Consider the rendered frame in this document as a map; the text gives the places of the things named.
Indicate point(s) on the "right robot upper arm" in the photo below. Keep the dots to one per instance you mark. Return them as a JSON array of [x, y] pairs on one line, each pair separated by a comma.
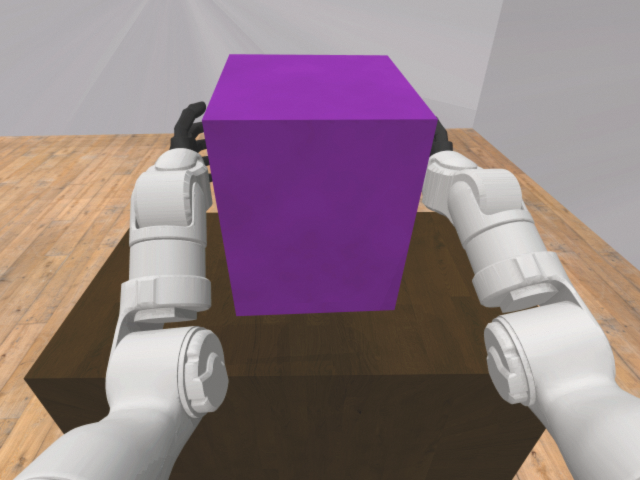
[[554, 360]]

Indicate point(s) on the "left robot upper arm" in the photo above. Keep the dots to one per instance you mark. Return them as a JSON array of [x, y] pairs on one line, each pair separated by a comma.
[[160, 384]]

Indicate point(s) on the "pedestal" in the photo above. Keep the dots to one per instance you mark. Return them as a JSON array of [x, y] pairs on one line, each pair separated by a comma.
[[400, 394]]

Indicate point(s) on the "left robot forearm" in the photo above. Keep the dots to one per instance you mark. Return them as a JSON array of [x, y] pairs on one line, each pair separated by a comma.
[[167, 240]]

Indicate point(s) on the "left robot hand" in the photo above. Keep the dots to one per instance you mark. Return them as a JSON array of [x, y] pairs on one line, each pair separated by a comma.
[[185, 131]]

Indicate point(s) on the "right robot hand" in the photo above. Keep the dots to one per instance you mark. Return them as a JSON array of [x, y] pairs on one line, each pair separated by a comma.
[[440, 141]]

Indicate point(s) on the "right robot forearm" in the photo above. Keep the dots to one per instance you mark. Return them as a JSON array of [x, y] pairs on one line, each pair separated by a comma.
[[513, 269]]

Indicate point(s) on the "carton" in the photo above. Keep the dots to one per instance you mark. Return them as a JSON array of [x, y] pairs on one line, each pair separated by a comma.
[[318, 164]]

